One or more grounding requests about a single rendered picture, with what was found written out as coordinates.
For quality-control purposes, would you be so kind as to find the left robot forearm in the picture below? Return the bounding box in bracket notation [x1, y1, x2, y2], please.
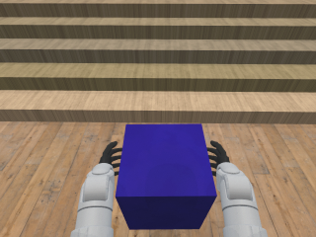
[70, 163, 115, 237]

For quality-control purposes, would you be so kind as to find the right robot forearm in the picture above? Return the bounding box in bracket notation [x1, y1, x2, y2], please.
[216, 162, 268, 237]

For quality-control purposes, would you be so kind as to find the carton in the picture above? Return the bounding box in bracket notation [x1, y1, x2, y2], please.
[116, 123, 217, 230]

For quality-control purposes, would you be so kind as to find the left robot hand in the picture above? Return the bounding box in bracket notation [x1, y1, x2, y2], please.
[99, 141, 122, 176]

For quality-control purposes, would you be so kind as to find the right robot hand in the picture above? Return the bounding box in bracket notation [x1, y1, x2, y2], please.
[206, 140, 230, 177]

